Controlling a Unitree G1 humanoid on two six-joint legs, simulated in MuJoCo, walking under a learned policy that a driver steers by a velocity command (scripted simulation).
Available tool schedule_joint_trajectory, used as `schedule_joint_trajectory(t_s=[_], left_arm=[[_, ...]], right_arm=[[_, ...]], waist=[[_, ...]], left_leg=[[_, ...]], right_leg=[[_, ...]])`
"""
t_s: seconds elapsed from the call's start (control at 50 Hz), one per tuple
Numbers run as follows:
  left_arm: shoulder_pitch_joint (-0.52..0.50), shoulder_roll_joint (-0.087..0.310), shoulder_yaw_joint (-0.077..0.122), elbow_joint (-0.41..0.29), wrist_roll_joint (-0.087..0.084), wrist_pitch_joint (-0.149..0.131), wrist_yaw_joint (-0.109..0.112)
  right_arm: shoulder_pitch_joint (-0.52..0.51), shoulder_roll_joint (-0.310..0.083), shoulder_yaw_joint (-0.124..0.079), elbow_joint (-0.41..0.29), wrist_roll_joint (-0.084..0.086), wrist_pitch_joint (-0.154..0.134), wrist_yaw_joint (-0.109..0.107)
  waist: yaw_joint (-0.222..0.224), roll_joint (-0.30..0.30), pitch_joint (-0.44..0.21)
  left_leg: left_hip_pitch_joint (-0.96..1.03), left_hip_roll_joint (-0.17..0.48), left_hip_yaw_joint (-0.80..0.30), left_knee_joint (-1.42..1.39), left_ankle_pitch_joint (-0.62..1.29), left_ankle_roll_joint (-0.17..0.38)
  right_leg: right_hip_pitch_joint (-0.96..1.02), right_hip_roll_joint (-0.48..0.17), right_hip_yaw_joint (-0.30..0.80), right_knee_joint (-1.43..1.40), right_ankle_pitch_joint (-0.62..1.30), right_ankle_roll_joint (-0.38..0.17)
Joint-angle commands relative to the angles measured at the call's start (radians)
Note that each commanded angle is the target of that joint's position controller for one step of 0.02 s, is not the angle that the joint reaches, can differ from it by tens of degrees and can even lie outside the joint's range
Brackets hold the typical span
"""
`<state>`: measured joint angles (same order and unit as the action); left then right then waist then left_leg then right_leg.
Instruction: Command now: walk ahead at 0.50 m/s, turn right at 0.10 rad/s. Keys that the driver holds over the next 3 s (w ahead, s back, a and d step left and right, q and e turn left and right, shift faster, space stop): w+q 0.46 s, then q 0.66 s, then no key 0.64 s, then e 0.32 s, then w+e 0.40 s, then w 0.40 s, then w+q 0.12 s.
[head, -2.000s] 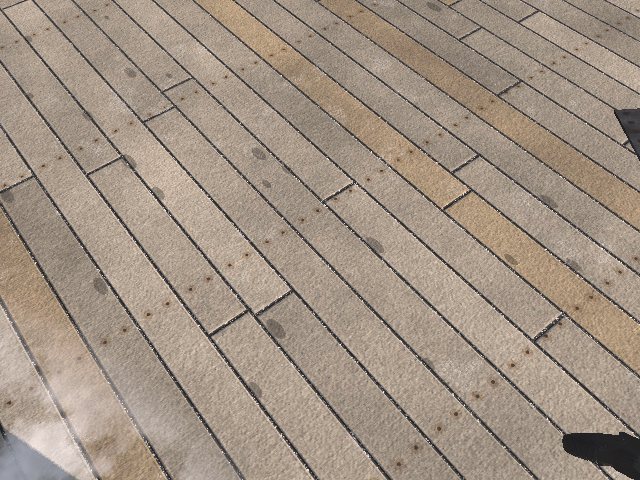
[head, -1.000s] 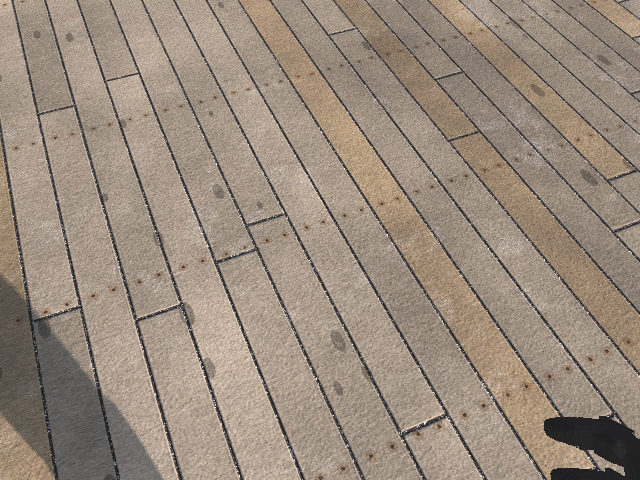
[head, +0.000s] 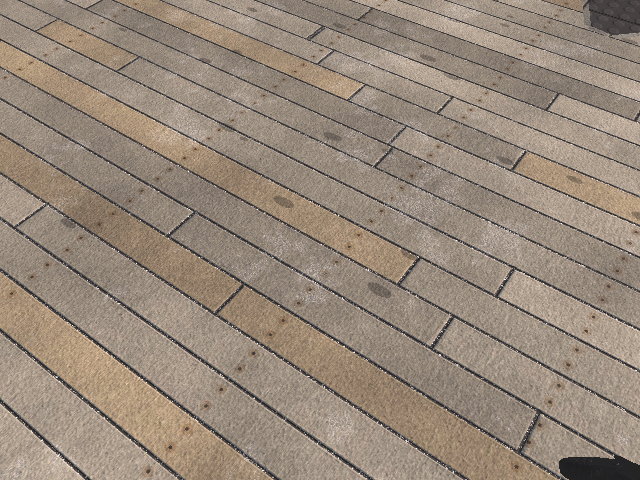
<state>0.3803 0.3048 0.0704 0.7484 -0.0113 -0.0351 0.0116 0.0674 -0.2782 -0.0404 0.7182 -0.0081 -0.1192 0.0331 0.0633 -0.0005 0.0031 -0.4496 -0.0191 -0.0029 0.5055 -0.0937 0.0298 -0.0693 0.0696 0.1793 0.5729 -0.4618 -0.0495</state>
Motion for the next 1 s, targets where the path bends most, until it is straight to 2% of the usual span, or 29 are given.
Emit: schedule_joint_trajectory(t_s=[0.02,0.04,0.06,0.08,0.1,0.12,0.16,0.26,0.36,0.4,0.44,0.46,0.48,0.5,0.52,0.54,0.56,0.62,0.68,0.74,0.8,0.86,0.88,0.9,0.92,0.94,0.96,0.98,1.0], left_arm=[[0.111,0.043,-0.009,-0.078,-0.007,-0.029,0.003],[0.026,0.122,0.008,-0.086,-0.017,-0.036,0.000],[-0.074,0.132,0.008,-0.106,-0.015,-0.043,-0.003],[-0.140,0.120,0.007,-0.124,0.001,-0.051,-0.004],[-0.152,0.110,0.010,-0.129,0.016,-0.057,-0.005],[-0.142,0.092,0.008,-0.130,0.021,-0.060,-0.007],[-0.132,0.061,0.002,-0.131,0.024,-0.059,-0.009],[-0.297,0.018,-0.020,-0.164,0.018,-0.067,-0.015],[-0.405,0.050,-0.008,-0.191,0.000,-0.084,-0.029],[-0.378,0.074,0.003,-0.187,-0.003,-0.091,-0.029],[-0.229,0.117,0.028,-0.151,0.007,-0.096,-0.018],[-0.072,0.175,0.045,-0.135,0.020,-0.094,-0.007],[-0.018,0.248,0.062,-0.109,0.032,-0.074,-0.010],[-0.045,0.160,0.044,-0.116,0.023,-0.069,-0.015],[-0.093,0.101,0.027,-0.126,0.021,-0.066,-0.014],[-0.146,0.076,0.016,-0.131,0.027,-0.063,-0.016],[-0.190,0.050,0.010,-0.124,0.024,-0.057,-0.020],[-0.238,0.071,0.017,-0.097,0.025,-0.057,-0.017],[-0.258,0.116,0.033,-0.076,0.020,-0.044,-0.001],[-0.274,0.135,0.037,-0.059,0.007,-0.029,0.008],[-0.259,0.162,0.046,-0.037,-0.012,-0.020,0.004],[-0.264,0.180,0.053,-0.029,-0.034,-0.011,0.002],[-0.245,0.161,0.049,-0.021,-0.033,-0.010,0.002],[-0.187,0.133,0.039,-0.019,-0.005,-0.012,-0.002],[-0.133,0.063,0.008,-0.059,0.050,-0.011,-0.008],[-0.186,0.113,0.016,-0.046,0.033,-0.007,-0.014],[-0.234,0.139,0.022,-0.059,0.002,0.002,-0.014],[-0.240,0.130,0.022,-0.052,0.005,0.009,-0.005],[-0.252,0.134,0.024,-0.050,0.017,0.017,0.008]], right_arm=[[0.361,-0.250,-0.084,0.040,0.014,-0.003,0.005],[0.313,-0.180,-0.060,0.030,0.036,0.002,0.008],[0.253,-0.146,-0.049,0.013,0.027,0.012,0.004],[0.215,-0.133,-0.042,0.007,0.016,0.020,0.004],[0.195,-0.116,-0.035,0.001,0.009,0.022,0.001],[0.188,-0.112,-0.031,-0.002,0.006,0.024,-0.003],[0.200,-0.121,-0.034,0.002,0.016,0.025,-0.011],[0.254,-0.175,-0.055,0.027,0.032,0.041,-0.039],[0.333,-0.175,-0.058,0.049,0.041,0.064,-0.049],[0.323,-0.181,-0.063,0.044,0.040,0.071,-0.052],[0.302,-0.139,-0.051,0.029,0.033,0.073,-0.050],[0.290,-0.078,-0.029,0.003,0.015,0.068,-0.046],[0.408,-0.018,-0.010,-0.032,0.038,0.059,-0.049],[0.405,-0.119,-0.031,-0.013,0.046,0.062,-0.055],[0.327,-0.170,-0.049,-0.018,0.040,0.072,-0.057],[0.294,-0.166,-0.055,-0.022,0.029,0.084,-0.061],[0.274,-0.160,-0.060,-0.031,0.019,0.096,-0.061],[0.267,-0.089,-0.051,-0.059,0.029,0.128,-0.051],[0.211,-0.066,-0.041,-0.094,0.024,0.138,-0.039],[0.154,-0.074,-0.041,-0.118,0.021,0.136,-0.017],[0.094,-0.100,-0.051,-0.156,0.019,0.143,0.002],[0.108,-0.128,-0.070,-0.177,0.018,0.152,0.008],[0.169,-0.156,-0.086,-0.163,0.014,0.150,0.000],[0.246,-0.250,-0.115,-0.159,0.012,0.150,-0.021],[0.230,-0.352,-0.124,-0.191,-0.005,0.147,-0.038],[0.243,-0.268,-0.102,-0.202,-0.006,0.136,-0.029],[0.191,-0.236,-0.090,-0.202,-0.001,0.124,-0.023],[0.149,-0.208,-0.084,-0.195,0.016,0.121,-0.025],[0.111,-0.193,-0.078,-0.199,0.024,0.127,-0.031]], waist=[[-0.126,0.319,-0.324],[-0.138,0.196,-0.184],[-0.139,0.113,-0.087],[-0.125,0.061,-0.007],[-0.101,0.059,0.008],[-0.083,0.080,0.002],[-0.069,0.104,-0.017],[-0.113,0.085,0.008],[-0.139,0.092,0.012],[-0.107,0.113,0.007],[-0.023,0.102,-0.071],[0.046,-0.006,-0.206],[-0.009,-0.317,-0.311],[-0.006,-0.240,-0.241],[0.001,-0.146,-0.135],[-0.023,-0.080,-0.093],[-0.047,-0.067,-0.057],[-0.084,-0.137,-0.028],[-0.080,-0.116,-0.049],[-0.065,-0.100,-0.066],[-0.052,-0.094,-0.057],[-0.081,-0.089,-0.061],[-0.108,-0.053,-0.093],[-0.126,0.100,-0.155],[-0.067,0.339,-0.230],[-0.140,0.195,-0.348],[-0.125,0.130,-0.258],[-0.099,0.074,-0.191],[-0.085,0.064,-0.150]], left_leg=[[0.791,0.393,-0.769,-0.198,-0.264,0.299],[0.706,0.374,-0.741,-0.236,-0.413,0.263],[0.587,0.330,-0.610,-0.242,-0.378,0.229],[0.467,0.286,-0.518,-0.264,-0.269,0.222],[0.403,0.252,-0.465,-0.278,-0.171,0.213],[0.367,0.222,-0.428,-0.292,-0.094,0.209],[0.336,0.197,-0.367,-0.307,0.016,0.222],[0.242,0.151,-0.266,-0.314,0.079,0.196],[0.274,0.171,-0.341,-0.243,0.004,0.166],[0.289,0.181,-0.385,-0.191,-0.003,0.146],[0.231,0.112,-0.353,-0.028,0.040,0.098],[0.110,0.050,-0.271,0.247,-0.089,0.061],[-0.198,-0.072,-0.139,0.541,-0.483,0.003],[-0.304,-0.001,-0.161,0.688,-0.507,-0.019],[-0.312,0.023,-0.160,0.735,-0.436,-0.034],[-0.272,0.046,-0.133,0.736,-0.394,-0.055],[-0.250,0.065,-0.119,0.703,-0.373,-0.068],[-0.164,0.085,-0.061,0.602,-0.301,-0.095],[-0.132,0.098,-0.041,0.440,-0.165,-0.097],[-0.045,0.089,-0.011,0.287,-0.024,-0.072],[-0.011,0.079,0.006,0.185,-0.037,-0.039],[0.075,0.041,0.043,0.046,-0.053,0.011],[0.197,0.005,0.052,-0.032,0.030,0.042],[0.408,0.109,-0.110,-0.067,0.439,0.106],[0.629,0.388,-0.517,-0.046,0.721,0.340],[0.604,0.399,-0.568,-0.095,0.567,0.385],[0.526,0.353,-0.468,-0.110,0.478,0.336],[0.452,0.293,-0.402,-0.122,0.353,0.272],[0.384,0.261,-0.375,-0.140,0.269,0.237]], right_leg=[[-0.584,0.030,-0.037,0.644,-0.104,0.031],[-0.693,-0.038,-0.009,0.716,-0.067,0.025],[-0.703,-0.082,-0.047,0.705,0.013,0.021],[-0.697,-0.109,-0.076,0.645,0.070,0.021],[-0.656,-0.138,-0.074,0.571,0.121,0.024],[-0.609,-0.146,-0.081,0.523,0.147,0.032],[-0.568,-0.143,-0.105,0.423,0.154,0.056],[-0.465,-0.100,-0.127,0.084,0.402,0.103],[-0.368,-0.061,-0.101,-0.074,0.471,0.098],[-0.297,-0.062,-0.099,-0.113,0.420,0.074],[-0.052,-0.101,-0.093,-0.162,0.395,0.019],[0.187,-0.273,0.064,-0.144,0.338,-0.046],[0.428,-0.490,0.459,-0.210,0.256,-0.199],[0.370,-0.502,0.522,-0.236,0.248,-0.206],[0.262,-0.460,0.351,-0.221,0.445,-0.175],[0.163,-0.415,0.207,-0.212,0.675,-0.157],[0.082,-0.374,0.106,-0.212,0.821,-0.146],[-0.062,-0.328,-0.052,-0.281,0.884,-0.152],[-0.065,-0.338,-0.135,-0.309,0.884,-0.165],[-0.068,-0.329,-0.219,-0.307,0.839,-0.146],[-0.030,-0.346,-0.245,-0.257,0.786,-0.124],[-0.012,-0.345,-0.271,-0.116,0.786,-0.080],[-0.049,-0.299,-0.308,0.014,0.780,-0.043],[-0.201,-0.221,-0.350,0.240,0.566,0.034],[-0.541,-0.059,-0.328,0.590,-0.215,0.124],[-0.559,-0.057,-0.118,0.700,-0.243,0.116],[-0.590,-0.085,-0.103,0.709,-0.173,0.102],[-0.595,-0.108,-0.104,0.650,-0.101,0.097],[-0.582,-0.119,-0.101,0.586,-0.047,0.101]])
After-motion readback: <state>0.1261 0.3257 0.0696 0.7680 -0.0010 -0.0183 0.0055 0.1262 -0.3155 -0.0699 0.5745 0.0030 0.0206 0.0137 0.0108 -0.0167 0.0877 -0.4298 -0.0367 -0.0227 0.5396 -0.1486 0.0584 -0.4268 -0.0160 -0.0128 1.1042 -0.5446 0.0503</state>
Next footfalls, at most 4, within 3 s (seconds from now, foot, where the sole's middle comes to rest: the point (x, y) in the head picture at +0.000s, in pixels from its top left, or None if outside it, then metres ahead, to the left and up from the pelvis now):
0.46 right None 0.41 -0.09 -0.76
0.90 left None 0.45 0.19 -0.76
1.30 right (367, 451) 0.55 -0.03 -0.76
1.58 left None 0.36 0.16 -0.76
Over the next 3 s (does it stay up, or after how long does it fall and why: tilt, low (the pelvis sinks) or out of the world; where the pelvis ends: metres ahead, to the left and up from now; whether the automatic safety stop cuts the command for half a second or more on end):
stays up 0.72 0.13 0.00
